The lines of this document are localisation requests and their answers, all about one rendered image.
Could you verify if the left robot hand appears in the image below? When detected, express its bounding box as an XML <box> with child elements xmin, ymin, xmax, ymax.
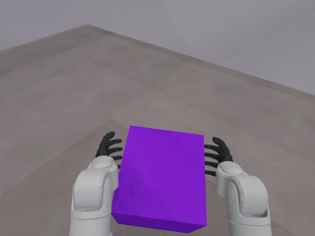
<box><xmin>95</xmin><ymin>131</ymin><xmax>123</xmax><ymax>169</ymax></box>

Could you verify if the carton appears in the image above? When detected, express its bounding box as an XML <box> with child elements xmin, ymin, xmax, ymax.
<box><xmin>111</xmin><ymin>125</ymin><xmax>207</xmax><ymax>234</ymax></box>

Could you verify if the robot right forearm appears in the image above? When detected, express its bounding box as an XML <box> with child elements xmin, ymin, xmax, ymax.
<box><xmin>215</xmin><ymin>161</ymin><xmax>273</xmax><ymax>236</ymax></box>

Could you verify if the robot left forearm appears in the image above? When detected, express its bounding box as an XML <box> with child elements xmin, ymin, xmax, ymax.
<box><xmin>69</xmin><ymin>155</ymin><xmax>119</xmax><ymax>236</ymax></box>

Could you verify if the right robot hand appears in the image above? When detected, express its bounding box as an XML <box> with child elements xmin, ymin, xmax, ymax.
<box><xmin>204</xmin><ymin>137</ymin><xmax>233</xmax><ymax>177</ymax></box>

